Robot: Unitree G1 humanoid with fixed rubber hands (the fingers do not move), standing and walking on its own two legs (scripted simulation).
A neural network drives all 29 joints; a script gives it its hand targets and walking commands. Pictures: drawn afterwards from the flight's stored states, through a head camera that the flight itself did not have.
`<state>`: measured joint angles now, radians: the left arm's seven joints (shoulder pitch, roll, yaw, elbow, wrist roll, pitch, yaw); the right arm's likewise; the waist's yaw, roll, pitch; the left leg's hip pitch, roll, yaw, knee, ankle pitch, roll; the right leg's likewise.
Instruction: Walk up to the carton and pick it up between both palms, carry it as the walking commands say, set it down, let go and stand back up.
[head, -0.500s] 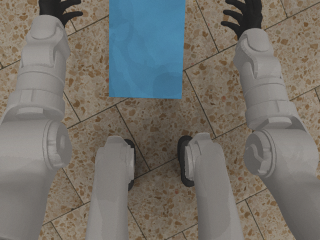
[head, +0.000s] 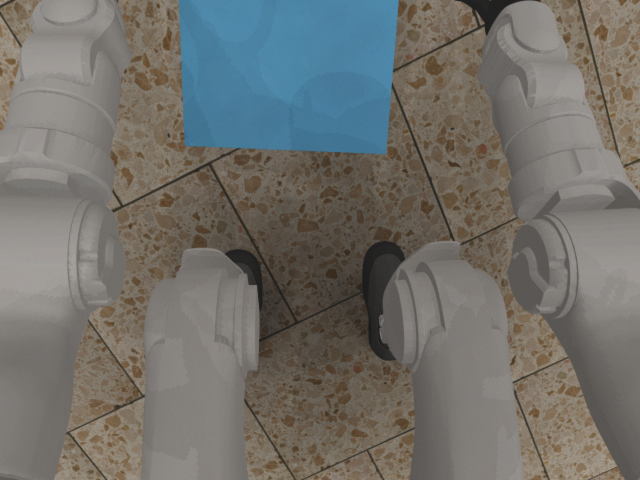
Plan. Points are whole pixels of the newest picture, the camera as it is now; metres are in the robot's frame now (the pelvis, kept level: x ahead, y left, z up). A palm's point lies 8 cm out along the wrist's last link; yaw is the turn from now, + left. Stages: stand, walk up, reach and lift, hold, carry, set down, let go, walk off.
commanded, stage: reach and lift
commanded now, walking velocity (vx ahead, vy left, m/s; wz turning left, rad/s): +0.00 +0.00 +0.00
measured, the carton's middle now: (290, 28) +0.55 +0.03 -0.29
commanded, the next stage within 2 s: none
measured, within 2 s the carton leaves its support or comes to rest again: leaves its support in 1.80 s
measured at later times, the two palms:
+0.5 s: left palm out of the picture +0.55 +0.20 -0.21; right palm (479, 22) +0.54 -0.16 -0.21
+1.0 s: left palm out of the picture +0.55 +0.18 -0.21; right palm (443, 13) +0.55 -0.12 -0.21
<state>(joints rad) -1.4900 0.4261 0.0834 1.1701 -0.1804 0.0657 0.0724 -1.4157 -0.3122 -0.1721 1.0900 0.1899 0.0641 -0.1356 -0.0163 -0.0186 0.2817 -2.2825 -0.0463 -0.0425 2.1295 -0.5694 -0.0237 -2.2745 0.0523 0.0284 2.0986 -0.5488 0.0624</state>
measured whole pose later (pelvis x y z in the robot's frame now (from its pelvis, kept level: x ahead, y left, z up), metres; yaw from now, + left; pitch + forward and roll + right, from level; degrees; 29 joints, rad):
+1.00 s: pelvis -0.01 +0.00 -0.02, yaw +1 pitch +35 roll -2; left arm -1.60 0.40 0.02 1.26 -0.21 0.03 0.08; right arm -1.57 -0.25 -0.15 1.21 0.16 0.02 -0.14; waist -0.01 -0.01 0.46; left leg -2.26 -0.01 -0.02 2.22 -0.58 0.00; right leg -2.25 0.03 0.02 2.20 -0.56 0.05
